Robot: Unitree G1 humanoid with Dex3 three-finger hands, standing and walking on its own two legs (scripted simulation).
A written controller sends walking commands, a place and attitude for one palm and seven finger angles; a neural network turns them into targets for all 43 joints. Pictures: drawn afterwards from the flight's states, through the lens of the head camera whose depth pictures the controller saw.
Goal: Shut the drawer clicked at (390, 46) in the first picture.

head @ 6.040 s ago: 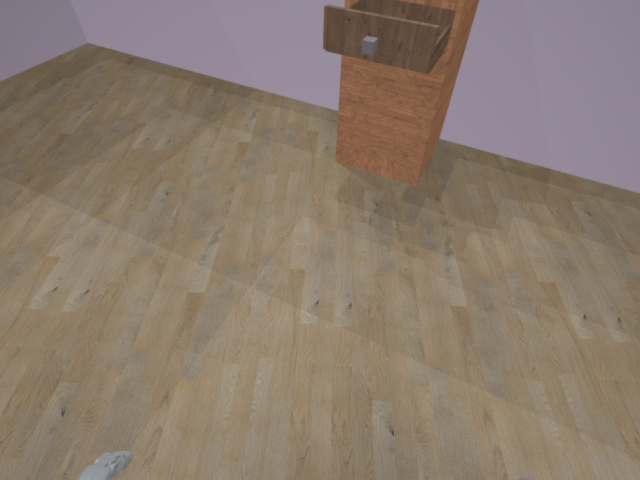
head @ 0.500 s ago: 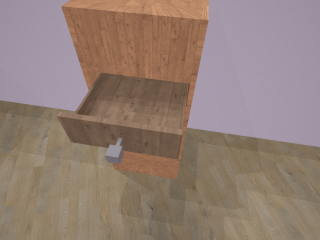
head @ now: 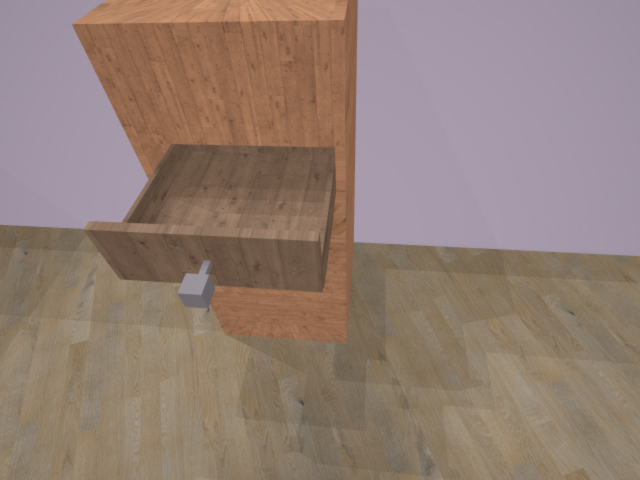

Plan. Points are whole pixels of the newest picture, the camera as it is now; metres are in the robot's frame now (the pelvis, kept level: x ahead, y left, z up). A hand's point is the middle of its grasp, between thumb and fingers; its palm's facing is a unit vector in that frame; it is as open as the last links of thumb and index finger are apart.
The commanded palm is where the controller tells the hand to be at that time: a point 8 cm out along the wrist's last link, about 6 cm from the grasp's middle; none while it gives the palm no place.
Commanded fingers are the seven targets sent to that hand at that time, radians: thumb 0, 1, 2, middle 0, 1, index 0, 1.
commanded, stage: come to a stop and stand still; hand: left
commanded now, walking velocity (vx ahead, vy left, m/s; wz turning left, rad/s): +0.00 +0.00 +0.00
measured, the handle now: (200, 280) +0.42 +0.23 -0.03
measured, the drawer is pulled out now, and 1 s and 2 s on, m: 0.24 0.24 0.24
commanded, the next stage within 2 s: look again from close up in 0.64 s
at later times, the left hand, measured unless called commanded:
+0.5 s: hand out of the picture -0.05 +0.15 -0.17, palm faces +0.09 -0.98 -0.19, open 7.3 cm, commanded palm none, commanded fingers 0.00 0.90 0.90 -0.20 -0.30 -0.20 -0.30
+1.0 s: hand out of the picture -0.05 +0.19 -0.17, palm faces +0.07 -0.98 -0.19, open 7.4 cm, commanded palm none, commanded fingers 0.00 0.90 0.90 -0.20 -0.30 -0.20 -0.30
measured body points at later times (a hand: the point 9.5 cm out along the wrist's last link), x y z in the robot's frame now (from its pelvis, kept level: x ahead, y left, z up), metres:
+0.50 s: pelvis -0.04 -0.02 +0.01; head -0.04 -0.03 +0.46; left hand -0.06 +0.20 -0.15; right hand -0.05 -0.23 -0.16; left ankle -0.05 +0.12 -0.73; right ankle +0.00 -0.10 -0.73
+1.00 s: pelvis -0.05 +0.02 +0.00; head -0.07 +0.02 +0.45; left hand -0.06 +0.24 -0.16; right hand -0.06 -0.18 -0.16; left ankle -0.05 +0.12 -0.73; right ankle +0.00 -0.10 -0.73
